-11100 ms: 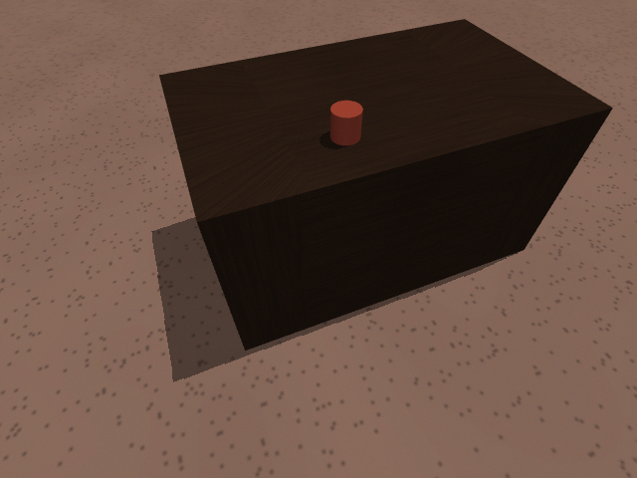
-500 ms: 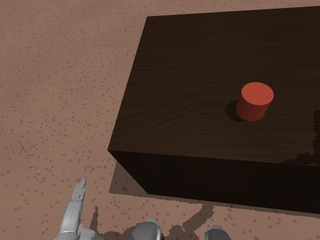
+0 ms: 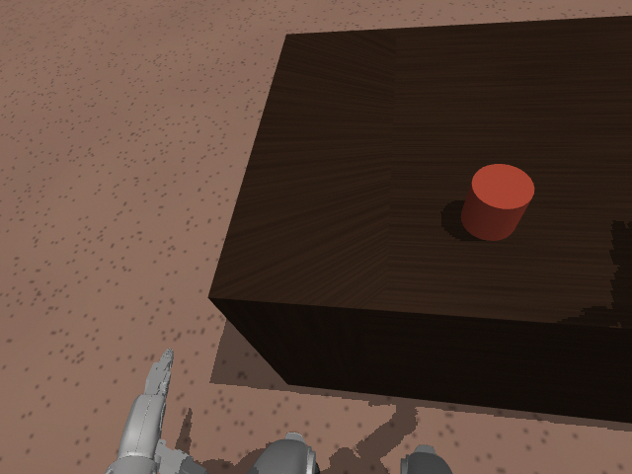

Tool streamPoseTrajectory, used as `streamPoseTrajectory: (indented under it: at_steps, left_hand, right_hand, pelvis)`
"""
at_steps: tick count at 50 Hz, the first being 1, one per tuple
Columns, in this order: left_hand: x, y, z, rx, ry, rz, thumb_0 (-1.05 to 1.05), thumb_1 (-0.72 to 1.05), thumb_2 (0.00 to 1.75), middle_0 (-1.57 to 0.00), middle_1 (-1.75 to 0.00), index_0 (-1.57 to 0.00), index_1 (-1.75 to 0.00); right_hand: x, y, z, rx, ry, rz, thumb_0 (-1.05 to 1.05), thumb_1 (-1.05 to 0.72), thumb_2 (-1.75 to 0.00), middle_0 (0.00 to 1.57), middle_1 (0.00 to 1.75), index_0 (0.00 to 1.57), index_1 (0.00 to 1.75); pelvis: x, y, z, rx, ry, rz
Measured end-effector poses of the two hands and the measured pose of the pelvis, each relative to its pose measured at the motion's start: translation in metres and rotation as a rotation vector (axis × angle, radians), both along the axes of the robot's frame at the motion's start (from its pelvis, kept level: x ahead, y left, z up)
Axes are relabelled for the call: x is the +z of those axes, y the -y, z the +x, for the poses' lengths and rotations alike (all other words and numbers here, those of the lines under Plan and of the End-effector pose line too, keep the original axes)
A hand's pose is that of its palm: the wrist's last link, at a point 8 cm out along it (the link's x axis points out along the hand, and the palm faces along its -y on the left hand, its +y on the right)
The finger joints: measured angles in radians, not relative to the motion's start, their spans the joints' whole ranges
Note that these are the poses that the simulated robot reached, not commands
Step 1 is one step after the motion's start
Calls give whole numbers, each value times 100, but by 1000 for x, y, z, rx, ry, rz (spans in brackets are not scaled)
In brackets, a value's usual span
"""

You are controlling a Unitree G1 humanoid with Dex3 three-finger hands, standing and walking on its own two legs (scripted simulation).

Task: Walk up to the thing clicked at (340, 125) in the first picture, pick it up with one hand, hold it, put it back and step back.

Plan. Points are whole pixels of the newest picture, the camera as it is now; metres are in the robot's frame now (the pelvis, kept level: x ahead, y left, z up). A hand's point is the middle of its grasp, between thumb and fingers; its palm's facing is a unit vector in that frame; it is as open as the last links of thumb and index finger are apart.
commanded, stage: approach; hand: right
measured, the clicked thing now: (494, 203) +0.51 -0.19 -0.02
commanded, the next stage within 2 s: close in in 0.26 s
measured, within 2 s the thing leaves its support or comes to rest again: neither
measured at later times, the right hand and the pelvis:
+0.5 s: hand (551, 227) +0.46 -0.25 -0.01, palm faces +0.08 +0.99 +0.09, open 17.3 cm; pelvis -0.02 +0.00 -0.03, yaw +2 degrees
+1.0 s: hand (516, 221) +0.46 -0.20 +0.00, palm faces +0.14 +0.99 +0.05, open 17.3 cm; pelvis -0.02 +0.01 -0.04, yaw +1 degrees
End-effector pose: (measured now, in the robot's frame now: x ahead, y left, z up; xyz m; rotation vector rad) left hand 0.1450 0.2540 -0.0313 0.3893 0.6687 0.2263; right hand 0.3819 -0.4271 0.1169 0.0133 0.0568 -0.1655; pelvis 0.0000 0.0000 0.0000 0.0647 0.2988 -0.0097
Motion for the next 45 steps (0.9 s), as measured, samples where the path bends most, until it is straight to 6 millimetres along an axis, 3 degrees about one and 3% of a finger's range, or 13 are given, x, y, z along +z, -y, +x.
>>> streamPoseTrajectory:
  at_steps: [6,10,15,24,29,35,39,45]
  left_hand:
    - [5,-2,-4,-1,18,-4,-1,-54,5,-6,-4,-6,-5]
    - [-2,1,-5,-26,1,-6,-1,-54,4,-6,-4,-6,-5]
    - [-5,11,0,-59,29,-14,-1,-53,4,-7,-5,-6,-5]
    - [1,-15,-21,27,29,72,-1,-53,4,-7,-5,-7,-5]
    - [7,-17,-28,41,39,87,-1,-53,4,-6,-5,-7,-5]
    - [3,-15,-29,55,47,44,-1,-53,4,-6,-5,-7,-5]
    - [3,-11,-19,31,85,10,-1,-53,4,-6,-5,-7,-5]
    - [7,-10,-16,0,116,-13,-1,-53,4,-7,-5,-7,-5]
  right_hand:
    - [-12,-8,-7,1,-13,32,-1,49,-4,6,4,5,4]
    - [-31,-20,-2,19,-19,15,-1,50,-4,6,4,5,4]
    - [-71,-57,12,89,-45,36,-1,49,-4,6,4,5,4]
    - [-125,-123,46,99,-29,87,-1,49,-4,6,4,5,4]
    - [-132,-140,58,57,-6,69,-1,51,-3,6,4,5,4]
    - [-112,-147,59,27,31,34,-2,52,-3,5,4,4,4]
    - [-102,-153,58,29,26,8,-1,52,-4,5,4,4,4]
    - [-111,-166,52,42,-15,24,-1,49,-4,5,4,4,4]
  pelvis:
    - [0,-1,0,-2,5,-5]
    - [-5,-2,-5,0,-7,-6]
    - [-14,-2,-9,-2,-34,-6]
    - [-30,-2,-14,26,-73,-6]
    - [-36,-4,-15,36,-83,-3]
    - [-36,-6,-12,33,-75,1]
    - [-36,-6,-12,31,-69,-3]
    - [-36,-9,-15,28,-64,-13]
